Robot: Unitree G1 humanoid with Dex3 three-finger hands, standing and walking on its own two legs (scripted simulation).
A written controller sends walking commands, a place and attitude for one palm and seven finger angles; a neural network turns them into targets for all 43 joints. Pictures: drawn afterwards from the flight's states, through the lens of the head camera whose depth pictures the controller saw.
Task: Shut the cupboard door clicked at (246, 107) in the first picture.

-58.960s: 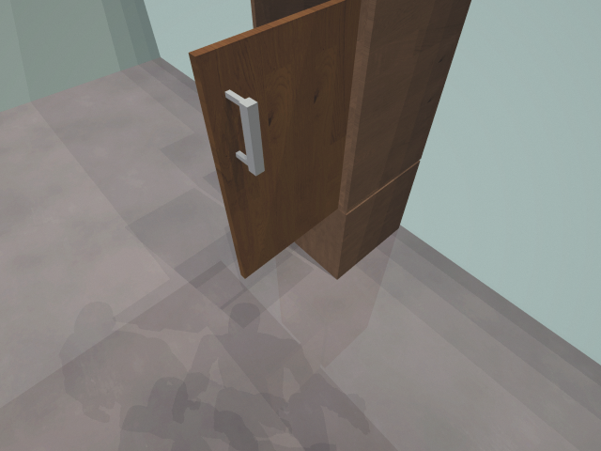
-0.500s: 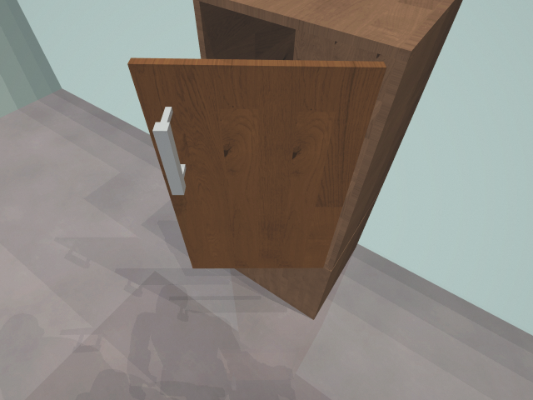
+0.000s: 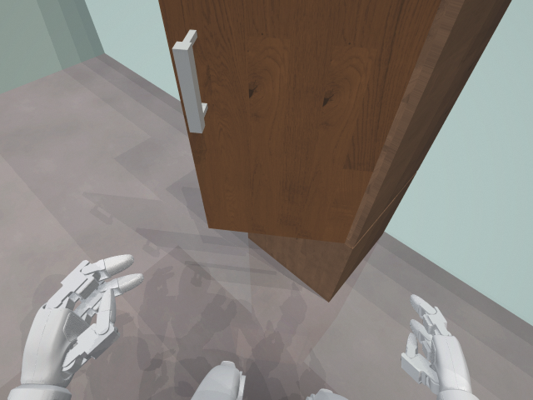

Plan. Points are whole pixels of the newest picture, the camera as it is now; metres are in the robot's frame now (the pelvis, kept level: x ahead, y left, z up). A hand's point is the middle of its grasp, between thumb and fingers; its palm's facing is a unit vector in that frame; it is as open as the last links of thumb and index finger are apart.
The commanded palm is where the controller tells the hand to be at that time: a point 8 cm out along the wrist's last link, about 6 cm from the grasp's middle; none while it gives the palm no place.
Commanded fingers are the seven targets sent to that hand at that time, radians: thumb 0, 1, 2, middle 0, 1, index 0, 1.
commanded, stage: raise the hand and make a fist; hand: left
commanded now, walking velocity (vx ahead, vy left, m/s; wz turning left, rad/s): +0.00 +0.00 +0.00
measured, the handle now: (194, 84) +0.52 +0.18 +0.19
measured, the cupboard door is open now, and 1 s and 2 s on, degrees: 35 35 35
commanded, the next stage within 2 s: bring the fist close to the handle in 1.40 s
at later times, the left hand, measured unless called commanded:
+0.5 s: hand (105, 275) +0.23 +0.22 +0.13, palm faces +0.01 -1.00 -0.04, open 3.5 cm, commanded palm +0.20 +0.27 +0.14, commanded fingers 0.00 0.90 0.90 -1.13 -1.32 -1.13 -1.32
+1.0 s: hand (92, 225) +0.25 +0.22 +0.19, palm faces +0.02 -1.00 -0.06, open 3.1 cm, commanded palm +0.22 +0.27 +0.20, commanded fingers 0.00 0.90 0.90 -1.30 -1.50 -1.30 -1.50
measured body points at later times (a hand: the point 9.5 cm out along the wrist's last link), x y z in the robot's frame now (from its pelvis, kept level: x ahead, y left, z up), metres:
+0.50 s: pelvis +0.02 +0.03 +0.04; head +0.04 +0.03 +0.49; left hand +0.22 +0.27 +0.13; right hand +0.19 -0.21 -0.03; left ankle +0.06 +0.13 -0.65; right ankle +0.01 -0.09 -0.65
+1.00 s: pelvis +0.02 +0.03 +0.06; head +0.01 +0.02 +0.51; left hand +0.24 +0.27 +0.20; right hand +0.20 -0.19 +0.00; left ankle +0.06 +0.13 -0.65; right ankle +0.01 -0.09 -0.65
